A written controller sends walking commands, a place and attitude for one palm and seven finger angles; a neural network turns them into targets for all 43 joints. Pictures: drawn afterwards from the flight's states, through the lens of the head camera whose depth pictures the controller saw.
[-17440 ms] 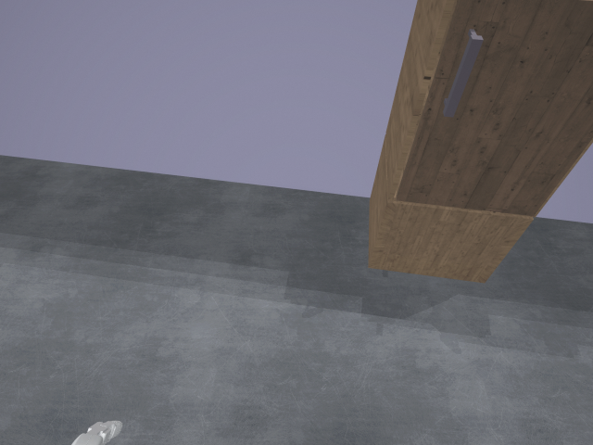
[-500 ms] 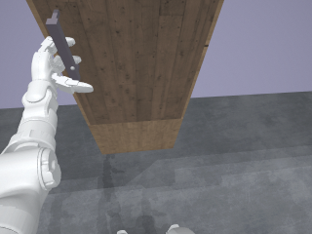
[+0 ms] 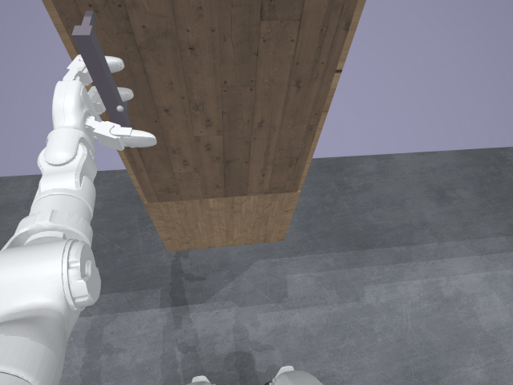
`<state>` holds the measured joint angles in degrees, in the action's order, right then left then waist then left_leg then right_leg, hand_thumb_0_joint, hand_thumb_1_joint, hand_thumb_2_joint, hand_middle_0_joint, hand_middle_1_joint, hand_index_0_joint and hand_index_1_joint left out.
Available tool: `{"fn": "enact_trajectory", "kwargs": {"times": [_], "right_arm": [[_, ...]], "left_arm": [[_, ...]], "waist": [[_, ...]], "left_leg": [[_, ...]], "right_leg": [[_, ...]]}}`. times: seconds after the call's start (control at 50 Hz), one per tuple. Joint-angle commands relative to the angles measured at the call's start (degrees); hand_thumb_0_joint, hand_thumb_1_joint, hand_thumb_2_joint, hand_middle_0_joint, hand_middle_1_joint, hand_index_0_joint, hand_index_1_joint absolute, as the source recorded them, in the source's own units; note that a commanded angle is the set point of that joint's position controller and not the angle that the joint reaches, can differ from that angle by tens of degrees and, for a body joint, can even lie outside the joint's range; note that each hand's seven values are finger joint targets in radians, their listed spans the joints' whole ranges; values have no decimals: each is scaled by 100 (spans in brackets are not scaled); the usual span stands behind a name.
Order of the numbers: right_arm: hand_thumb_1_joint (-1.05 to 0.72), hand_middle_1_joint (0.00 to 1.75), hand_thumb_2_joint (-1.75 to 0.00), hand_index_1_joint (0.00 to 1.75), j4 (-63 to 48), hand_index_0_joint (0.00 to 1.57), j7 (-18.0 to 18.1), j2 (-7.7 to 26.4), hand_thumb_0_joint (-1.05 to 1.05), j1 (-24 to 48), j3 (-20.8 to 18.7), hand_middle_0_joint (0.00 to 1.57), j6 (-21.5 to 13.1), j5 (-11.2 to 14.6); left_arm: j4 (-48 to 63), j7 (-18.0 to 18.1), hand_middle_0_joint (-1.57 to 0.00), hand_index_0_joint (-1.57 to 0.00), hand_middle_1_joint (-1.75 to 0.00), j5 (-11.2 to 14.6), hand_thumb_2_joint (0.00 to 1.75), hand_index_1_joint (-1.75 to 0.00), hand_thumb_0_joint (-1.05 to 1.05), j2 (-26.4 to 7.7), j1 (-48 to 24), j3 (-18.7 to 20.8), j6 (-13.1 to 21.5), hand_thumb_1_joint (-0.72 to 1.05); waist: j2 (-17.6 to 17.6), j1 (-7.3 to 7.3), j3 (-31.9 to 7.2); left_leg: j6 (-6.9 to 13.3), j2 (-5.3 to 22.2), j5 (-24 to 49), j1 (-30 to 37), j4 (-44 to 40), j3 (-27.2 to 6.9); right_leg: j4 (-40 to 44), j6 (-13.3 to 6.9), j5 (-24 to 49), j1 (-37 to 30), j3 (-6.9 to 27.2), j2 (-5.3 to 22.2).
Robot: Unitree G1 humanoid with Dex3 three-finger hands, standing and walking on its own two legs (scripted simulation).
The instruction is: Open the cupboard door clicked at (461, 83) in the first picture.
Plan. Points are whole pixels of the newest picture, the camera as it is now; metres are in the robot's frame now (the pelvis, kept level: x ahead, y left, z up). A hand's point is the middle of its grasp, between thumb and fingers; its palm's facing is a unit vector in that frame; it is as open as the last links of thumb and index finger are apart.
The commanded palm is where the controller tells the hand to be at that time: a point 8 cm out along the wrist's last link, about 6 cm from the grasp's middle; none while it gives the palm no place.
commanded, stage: close the thumb around the handle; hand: left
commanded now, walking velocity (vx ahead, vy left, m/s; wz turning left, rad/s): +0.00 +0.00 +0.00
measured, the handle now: (108, 77) +0.57 +0.19 +0.13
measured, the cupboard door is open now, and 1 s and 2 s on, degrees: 0 5 40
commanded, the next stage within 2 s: pull the door open along its arc in 0.58 s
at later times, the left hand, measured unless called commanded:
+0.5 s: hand (120, 107) +0.52 +0.17 +0.12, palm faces +0.04 -1.00 -0.02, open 5.8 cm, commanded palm +0.48 +0.21 +0.12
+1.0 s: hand (122, 124) +0.48 +0.16 +0.12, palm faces +0.00 -1.00 +0.00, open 6.0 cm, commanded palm +0.43 +0.21 +0.12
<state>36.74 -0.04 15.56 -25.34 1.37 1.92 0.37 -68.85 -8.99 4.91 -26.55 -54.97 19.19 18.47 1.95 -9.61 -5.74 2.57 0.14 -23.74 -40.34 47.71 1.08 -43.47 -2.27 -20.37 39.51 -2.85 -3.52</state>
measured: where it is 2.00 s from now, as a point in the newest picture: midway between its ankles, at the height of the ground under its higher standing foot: outside the picture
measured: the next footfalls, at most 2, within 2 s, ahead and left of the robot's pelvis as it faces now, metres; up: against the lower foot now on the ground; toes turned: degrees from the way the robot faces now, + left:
none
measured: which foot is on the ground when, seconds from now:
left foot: down 0.00-1.00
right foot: down 0.00-1.00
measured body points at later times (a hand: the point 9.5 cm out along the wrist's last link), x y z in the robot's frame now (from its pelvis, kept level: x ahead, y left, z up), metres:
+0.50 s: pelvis +0.01 +0.00 +0.00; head +0.10 +0.01 +0.44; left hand +0.51 +0.22 +0.12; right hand +0.00 -0.27 -0.11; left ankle -0.01 +0.09 -0.70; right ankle +0.00 -0.10 -0.70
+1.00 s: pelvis +0.01 +0.00 +0.01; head +0.08 +0.00 +0.45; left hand +0.47 +0.21 +0.12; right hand +0.03 -0.26 -0.11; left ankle -0.01 +0.09 -0.70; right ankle +0.00 -0.10 -0.70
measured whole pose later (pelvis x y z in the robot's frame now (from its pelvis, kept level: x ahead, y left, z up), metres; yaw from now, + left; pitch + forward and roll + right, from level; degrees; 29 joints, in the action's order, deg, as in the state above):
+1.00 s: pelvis +0.01 +0.00 +0.01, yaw -1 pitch +14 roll -2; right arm 34.8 -0.6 15.3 -25.0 0.5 3.8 1.3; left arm -54.6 -10.0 8.5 -21.0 -40.7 18.2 16.8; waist 2.7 -7.0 -7.6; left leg 2.5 0.4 -23.9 -34.8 44.3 2.3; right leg -40.8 -2.3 -20.4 34.7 -1.3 -4.0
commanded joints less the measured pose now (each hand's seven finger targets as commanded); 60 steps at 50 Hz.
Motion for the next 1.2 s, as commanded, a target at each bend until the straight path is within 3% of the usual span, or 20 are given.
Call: {"fn": "enact_trajectory", "kwargs": {"times": [0.0,0.08,0.18,0.34,0.36,0.46,0.5,0.52,0.58,0.66,0.68,0.74,0.76,0.88,0.96,1.02,1.1,1.12,1.14,1.18], "right_arm": [[-90,30,-90,30,-296,20,92,984,0,-829,-360,20,-108,2],[-90,30,-90,30,-271,20,83,959,0,-815,-342,20,-108,6],[-90,30,-90,30,-280,20,83,964,0,-829,-350,20,-109,1],[-90,30,-90,30,-235,20,102,967,0,-857,-339,20,-107,1],[-90,30,-90,30,-240,20,101,973,0,-867,-352,20,-108,-1],[-90,30,-90,30,-274,20,63,952,0,-838,-369,20,-106,-14],[-90,30,-90,30,-291,20,62,956,0,-810,-368,20,-84,0],[-90,30,-90,30,-292,20,62,945,0,-782,-360,20,-80,9],[-90,30,-90,30,-288,20,89,963,0,-795,-361,20,-59,22],[-90,30,-90,30,-336,20,84,930,0,-762,-352,20,-46,23],[-90,30,-90,30,-288,20,101,942,0,-745,-338,20,-30,29],[-90,30,-90,30,-376,20,87,936,0,-751,-357,20,-43,14],[-90,30,-90,30,-400,20,84,920,0,-695,-368,20,-49,24],[-90,30,-90,30,-645,20,37,877,0,-504,-392,20,-1,77],[-90,30,-90,30,-866,20,8,827,0,-257,-415,20,-1,150],[-90,30,-90,30,-999,20,1,776,0,-21,-411,20,-25,189],[-90,30,-90,30,-1131,20,-1,694,0,306,-383,20,-97,222],[-90,30,-90,30,-1166,20,-8,541,0,560,-361,20,-158,228],[-90,30,-90,30,-1135,20,-10,548,0,675,-341,20,-213,193],[-90,30,-90,30,-1124,20,-59,476,0,837,-324,20,-300,158]], "left_arm": [[1370,-2,-33,-33,-124,118,47,-124,0,-1324,-2795,227,422,-11],[1268,-5,-34,-34,-127,100,56,-127,0,-1011,-2921,-59,391,12],[1288,3,-36,-36,-130,84,68,-130,0,-1091,-2773,21,409,40],[1188,-29,-40,-40,-134,81,88,-134,0,-1054,-3034,-70,343,84],[1317,-20,-40,-40,-135,78,90,-135,0,-1202,-3005,58,383,90],[1514,-26,-40,-40,-135,153,90,-135,0,-1054,-2742,49,466,90],[1462,-42,-40,-40,-135,152,90,-135,0,-1067,-2635,44,443,90],[1420,-51,-40,-40,-135,159,90,-135,0,-957,-2719,-63,411,90],[1442,-33,-40,-40,-135,117,90,-135,0,-1295,-2684,173,414,90],[1553,-85,-40,-40,-135,143,90,-135,0,-1219,-2456,153,437,90],[1446,-82,-40,-40,-135,130,90,-135,0,-1248,-2742,99,408,90],[1601,-106,-40,-40,-135,207,90,-135,0,-1200,-2366,196,420,90],[1688,-116,-40,-40,-135,222,90,-135,0,-1193,-2224,223,434,90],[2377,-175,-40,-40,-135,378,90,-135,0,-910,-1130,140,363,90],[3069,-157,-40,-40,-135,536,90,-135,0,-574,59,33,199,90],[3735,-106,-40,-40,-135,612,90,-135,0,-309,587,-141,29,90],[4496,60,-40,-40,-135,685,90,-135,0,85,1432,-337,-170,90],[4776,697,-40,-40,-135,941,90,-135,0,255,1372,222,-308,90],[4951,1087,-40,-40,-135,802,90,-135,0,529,1442,-73,-408,90],[5247,1674,-40,-40,-135,702,90,-135,0,1079,1712,-290,-562,90]], "waist": [[467,21,-2484],[470,-92,-2241],[484,-16,-2418],[362,-163,-2243],[485,-66,-2447],[533,28,-2741],[409,34,-2602],[325,-57,-2437],[338,9,-2443],[440,94,-2577],[397,-49,-2332],[307,112,-2558],[482,170,-2691],[310,423,-2695],[107,645,-2527],[-20,698,-2241],[-46,798,-1895],[-192,1146,-1743],[-101,1027,-1585],[-186,990,-1344]], "left_leg": [[-93,65,2506,1830,-387,-458],[-90,62,2394,1799,-415,-476],[-94,56,2545,1857,-389,-475],[-48,36,2394,1703,-375,-462],[-73,42,2550,1818,-366,-472],[-107,62,2999,2064,-312,-484],[-96,57,2900,1935,-333,-452],[-69,42,2718,1817,-349,-410],[-43,23,2660,1714,-378,-381],[-61,24,2943,1844,-367,-376],[-59,37,2766,1737,-368,-373],[-41,5,2832,1758,-405,-356],[-59,9,2971,1873,-398,-327],[-69,42,3387,1986,-494,-296],[-51,53,3592,2018,-630,-233],[-36,35,3290,1936,-762,-166],[-48,28,3120,2019,-898,-145],[-103,-12,2837,1756,-983,-136],[-116,-26,2583,1783,-1028,-117],[-165,-25,2242,1728,-1100,-142]], "right_leg": [[331,80,2112,-897,223,23],[352,90,1992,-732,193,20],[328,77,2109,-829,205,31],[358,93,2109,-813,226,37],[325,87,2184,-862,229,40],[277,87,2411,-946,205,16],[307,92,2439,-1011,209,15],[346,110,2428,-1012,223,15],[350,101,2498,-1171,266,31],[322,89,2683,-1261,254,34],[356,108,2580,-1123,256,36],[343,86,2692,-1412,262,30],[335,88,2795,-1435,273,43],[351,84,3038,-1717,218,26],[432,77,3228,-2020,199,41],[518,87,3163,-2156,183,62],[621,83,3002,-2178,151,89],[703,71,2716,-2236,73,74],[720,70,2529,-2189,67,79],[759,75,2175,-2021,8,95]]}}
